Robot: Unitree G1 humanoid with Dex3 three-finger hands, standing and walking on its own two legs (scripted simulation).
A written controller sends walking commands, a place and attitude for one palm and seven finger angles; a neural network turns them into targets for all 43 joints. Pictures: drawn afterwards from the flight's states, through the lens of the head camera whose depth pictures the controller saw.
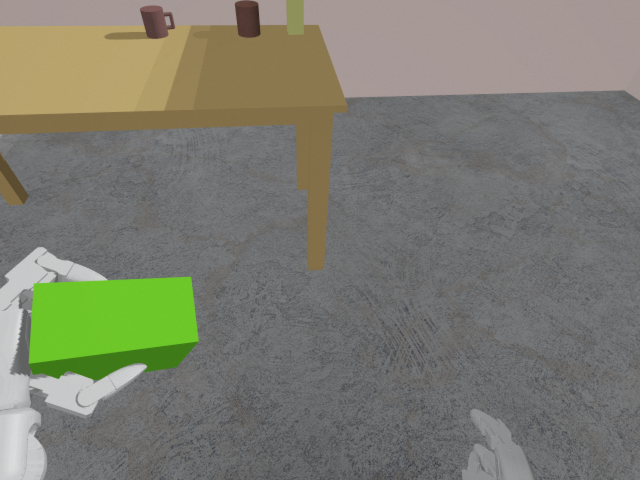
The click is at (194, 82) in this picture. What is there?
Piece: table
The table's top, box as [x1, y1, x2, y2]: [0, 25, 346, 122]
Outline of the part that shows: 346,103 318,25 304,25 304,33 302,35 289,35 286,31 286,25 260,25 260,34 252,38 245,38 239,36 237,34 236,25 175,25 174,29 168,29 169,34 166,37 159,39 152,39 147,37 144,26 0,26 0,122 344,112 346,111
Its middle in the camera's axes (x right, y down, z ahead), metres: -0.71 -0.54 +1.21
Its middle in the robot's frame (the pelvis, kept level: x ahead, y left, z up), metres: +1.23 +0.79 -0.04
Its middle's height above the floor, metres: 0.73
